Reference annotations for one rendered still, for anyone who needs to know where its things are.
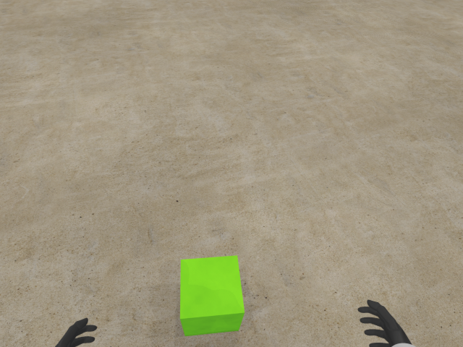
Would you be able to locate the left robot hand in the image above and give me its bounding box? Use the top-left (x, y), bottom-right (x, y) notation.
top-left (55, 318), bottom-right (97, 347)

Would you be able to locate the carton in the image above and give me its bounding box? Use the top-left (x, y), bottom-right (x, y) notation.
top-left (180, 255), bottom-right (245, 336)

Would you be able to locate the right robot hand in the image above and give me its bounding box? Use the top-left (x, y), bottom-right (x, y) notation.
top-left (358, 300), bottom-right (412, 347)

